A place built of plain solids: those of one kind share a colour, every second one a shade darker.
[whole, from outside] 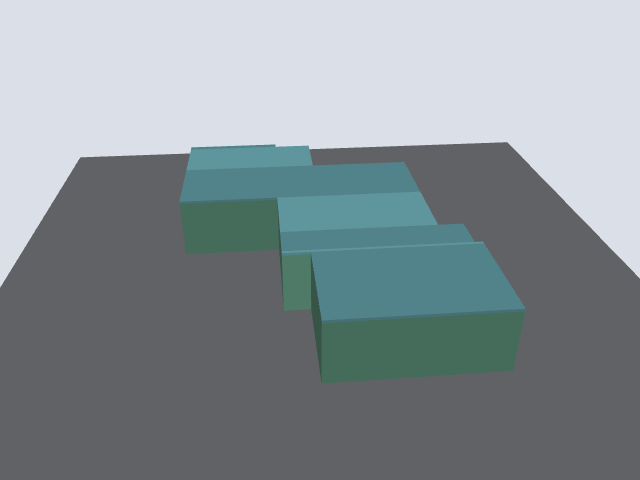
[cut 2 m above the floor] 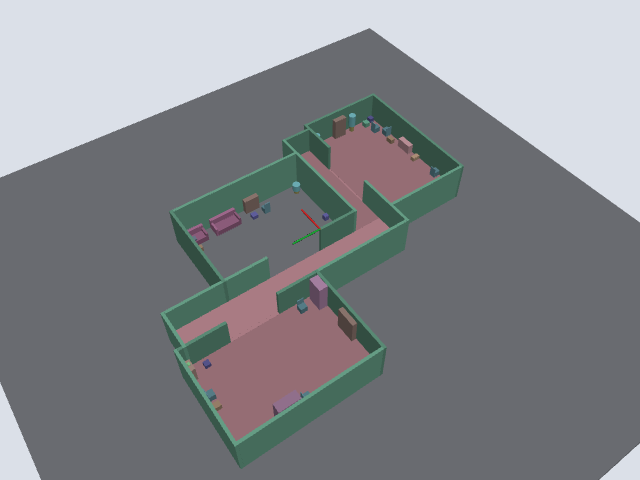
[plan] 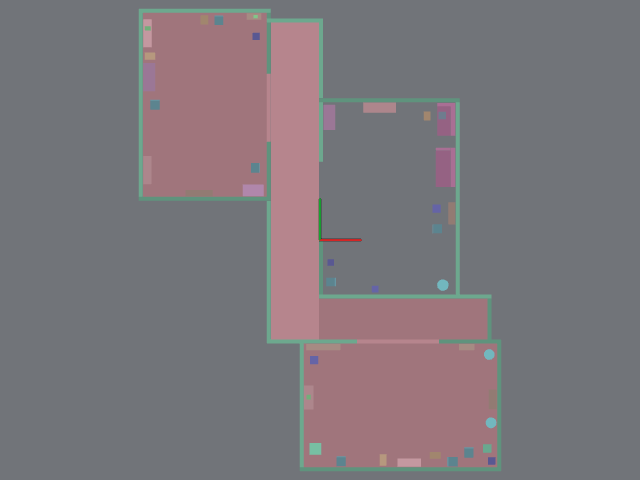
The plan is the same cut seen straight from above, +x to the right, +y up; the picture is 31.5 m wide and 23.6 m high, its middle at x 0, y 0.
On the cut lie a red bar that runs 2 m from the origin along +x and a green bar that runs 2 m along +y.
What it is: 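A storey of a split-level house; a hall and three lower rooms open beside it; the rooms' floors lie 1.00 m, 0.154 m and not at all below the hall's; a bare drop, one riser, a flush line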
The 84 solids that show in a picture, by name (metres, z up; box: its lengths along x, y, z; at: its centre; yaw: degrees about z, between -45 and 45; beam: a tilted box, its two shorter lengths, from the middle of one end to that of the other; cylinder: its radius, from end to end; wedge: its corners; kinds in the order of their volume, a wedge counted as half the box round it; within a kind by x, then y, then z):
{
 "floor_1": {"box": [6.09, 9.05, 1.05], "at": [-5.66, 6.65, 0.47]},
 "floor_2": {"box": [0.2, 3.34, 1.05], "at": [-2.52, 6.5, 0.47]},
 "floor_3": {"box": [2.36, 15.58, 1.05], "at": [-1.23, 2.9, 0.47]},
 "floor_4": {"box": [4.03, 0.2, 0.89], "at": [3.84, -4.99, 0.4]},
 "floor_5": {"box": [9.51, 6.09, 0.89], "at": [3.95, -8.13, 0.4]},
 "floor_6": {"box": [8.29, 2.01, 1.05], "at": [4.09, -3.89, 0.47]},
 "wall_1": {"box": [0.2, 9.05, 3.84], "at": [-8.81, 6.65, 1.87]},
 "wall_2": {"box": [6.49, 0.2, 3.84], "at": [-5.66, 2.02, 1.87]},
 "wall_3": {"box": [6.49, 0.2, 3.84], "at": [-5.66, 11.28, 1.87]},
 "wall_4": {"box": [0.2, 6.81, 3.84], "at": [-2.52, -1.48, 1.87]},
 "wall_5": {"box": [0.2, 2.71, 3.84], "at": [-2.52, 3.48, 1.87]},
 "wall_6": {"box": [0.2, 2.52, 3.84], "at": [-2.52, 9.43, 1.87]},
 "wall_7": {"box": [0.2, 0.29, 3.84], "at": [-2.52, 11.03, 1.87]},
 "wall_8": {"box": [2.76, 0.2, 3.84], "at": [-1.23, 10.79, 1.87]},
 "wall_9": {"box": [0.2, 6.09, 3.84], "at": [-0.9, -8.13, 1.87]},
 "wall_10": {"box": [4.44, 0.2, 3.84], "at": [-0.4, -4.99, 1.87]},
 "wall_11": {"box": [0.2, 2.65, 3.84], "at": [0.05, -1.36, 1.87]},
 "wall_12": {"box": [0.2, 2.93, 3.84], "at": [0.05, 5.31, 1.87]},
 "wall_13": {"box": [0.2, 3.71, 3.84], "at": [0.05, 8.83, 1.87]},
 "wall_14": {"box": [6.93, 0.2, 3.84], "at": [3.41, 6.88, 1.87]},
 "wall_15": {"box": [9.91, 0.2, 3.84], "at": [3.95, -11.28, 1.87]},
 "wall_16": {"box": [8.49, 0.2, 3.84], "at": [4.19, -2.78, 1.87]},
 "wall_17": {"box": [0.2, 9.46, 3.84], "at": [6.77, 2.05, 1.87]},
 "wall_18": {"box": [3.06, 0.2, 3.84], "at": [7.38, -4.99, 1.87]},
 "wall_19": {"box": [0.2, 2.01, 3.84], "at": [8.34, -3.89, 1.87]},
 "wall_20": {"box": [0.2, 6.09, 3.84], "at": [8.81, -8.13, 1.87]},
 "roof_1": {"box": [6.49, 0.49, 0.16], "at": [-5.66, 11.13, 3.87]},
 "roof_2": {"box": [9.06, 3.91, 0.16], "at": [-4.38, 8.93, 3.87]},
 "roof_3": {"box": [15.78, 5.05, 0.16], "at": [-1.02, 4.45, 3.87]},
 "roof_4": {"box": [9.49, 4.61, 0.16], "at": [2.13, -0.38, 3.87]},
 "roof_5": {"box": [11.05, 2.21, 0.16], "at": [2.91, -3.79, 3.87]},
 "roof_6": {"box": [11.53, 0.2, 0.16], "at": [3.15, -4.99, 3.87]},
 "roof_7": {"box": [9.91, 6.29, 0.16], "at": [3.95, -8.23, 3.87]},
 "wardrobe_1": {"box": [0.59, 1.39, 2.03], "at": [-8.39, 8.01, 2.02]},
 "wardrobe_2": {"box": [1.03, 0.59, 2.15], "at": [-3.28, 2.44, 2.07]},
 "wardrobe_3": {"box": [0.58, 1.24, 1.98], "at": [0.46, 6.03, 0.94]},
 "case_1": {"box": [1.35, 0.32, 1.67], "at": [-5.94, 2.31, 1.83]},
 "case_2": {"box": [0.72, 0.33, 1.18], "at": [-3.25, 10.99, 1.59]},
 "case_3": {"box": [1.7, 0.32, 1.09], "at": [0.17, -5.27, 1.39]},
 "case_4": {"box": [0.35, 1.1, 1.22], "at": [6.48, 1.31, 0.56]},
 "case_5": {"box": [0.77, 0.31, 1.48], "at": [7.22, -5.27, 1.58]},
 "case_6": {"box": [0.39, 0.98, 1.63], "at": [8.49, -7.83, 1.66]},
 "sideboard_1": {"box": [0.41, 1.4, 0.72], "at": [-8.48, 3.44, 1.36]},
 "sideboard_2": {"box": [0.42, 1.38, 0.86], "at": [-8.48, 10.17, 1.43]},
 "sideboard_3": {"box": [0.46, 1.18, 0.77], "at": [-0.55, -7.74, 1.23]},
 "sideboard_4": {"box": [1.62, 0.5, 0.94], "at": [2.93, 6.51, 0.42]},
 "sideboard_5": {"box": [1.16, 0.42, 0.73], "at": [4.39, -10.95, 1.21]},
 "sofa_1": {"box": [0.74, 0.14, 0.69], "at": [6.05, 2.67, 0.29]},
 "sofa_2": {"box": [0.74, 1.65, 0.47], "at": [6.05, 3.57, 0.18]},
 "sofa_3": {"box": [0.74, 0.14, 0.69], "at": [6.05, 4.47, 0.29]},
 "sofa_4": {"box": [0.66, 0.16, 0.71], "at": [6.09, 5.2, 0.3]},
 "sofa_5": {"box": [0.66, 1.29, 0.47], "at": [6.09, 5.93, 0.19]},
 "sofa_6": {"box": [0.66, 0.16, 0.71], "at": [6.09, 6.66, 0.3]},
 "sofa_7": {"box": [0.23, 1.94, 0.91], "at": [6.54, 3.57, 0.41]},
 "sofa_8": {"box": [0.23, 1.62, 0.91], "at": [6.54, 5.93, 0.41]},
 "chair_1": {"box": [0.47, 0.45, 0.45], "at": [-8.12, 6.63, 1.22]},
 "chair_2": {"box": [0.44, 0.42, 0.47], "at": [-4.97, 10.78, 1.23]},
 "chair_3": {"box": [0.4, 0.47, 0.43], "at": [-3.19, 3.55, 1.21]},
 "chair_4": {"box": [0.42, 0.42, 0.47], "at": [0.52, -2.07, 0.18]},
 "chair_5": {"box": [0.46, 0.44, 0.44], "at": [1.04, -10.91, 1.06]},
 "chair_6": {"box": [0.46, 0.05, 0.78], "at": [1.04, -10.66, 1.23]},
 "chair_7": {"box": [0.05, 0.45, 1.0], "at": [5.55, 0.56, 0.45]},
 "chair_8": {"box": [0.43, 0.45, 0.46], "at": [5.79, 0.56, 0.18]},
 "chair_9": {"box": [0.06, 0.47, 0.8], "at": [6.29, -10.9, 1.25]},
 "chair_10": {"box": [0.46, 0.47, 0.47], "at": [6.54, -10.9, 1.08]},
 "chair_11": {"box": [0.46, 0.45, 0.42], "at": [7.32, -10.48, 1.05]},
 "chair_12": {"box": [0.46, 0.06, 0.88], "at": [7.32, -10.22, 1.28]},
 "bush_1": {"cylinder": 0.28, "from": [6.04, -2.22, 0.29], "to": [6.04, -2.22, 0.79]},
 "bush_2": {"cylinder": 0.26, "from": [8.32, -5.63, 1.38], "to": [8.32, -5.63, 2.05]},
 "bush_3": {"cylinder": 0.27, "from": [8.41, -8.99, 1.37], "to": [8.41, -8.99, 2.31]},
 "toybox_1": {"box": [0.52, 0.37, 0.29], "at": [-8.36, 9.04, 1.14]},
 "toybox_2": {"box": [0.38, 0.46, 0.37], "at": [-5.68, 10.82, 1.19]},
 "toybox_3": {"box": [0.33, 0.57, 0.31], "at": [3.1, -10.82, 1.0]},
 "toybox_4": {"box": [0.33, 0.45, 0.42], "at": [5.27, 6.1, 0.16]},
 "toybox_5": {"box": [0.54, 0.33, 0.37], "at": [5.66, -10.59, 1.03]},
 "basket_1": {"box": [0.35, 0.36, 0.29], "at": [-3.14, 10.01, 1.14]},
 "basket_2": {"box": [0.4, 0.4, 0.29], "at": [-0.29, -5.9, 0.99]},
 "basket_3": {"box": [0.33, 0.32, 0.38], "at": [0.53, -1.11, 0.14]},
 "basket_4": {"box": [0.34, 0.33, 0.45], "at": [2.71, -2.42, 0.17]},
 "basket_5": {"box": [0.41, 0.41, 0.36], "at": [5.73, 1.54, 0.13]},
 "basket_6": {"box": [0.37, 0.37, 0.36], "at": [8.45, -10.86, 1.02]},
 "pouf_1": {"box": [0.58, 0.58, 0.42], "at": [-0.23, -10.27, 1.05]},
 "pouf_2": {"box": [0.42, 0.42, 0.37], "at": [8.23, -10.25, 1.03]},
 "cushion_1": {"box": [0.37, 0.37, 0.14], "at": [6.01, 6.12, 0.49]}
}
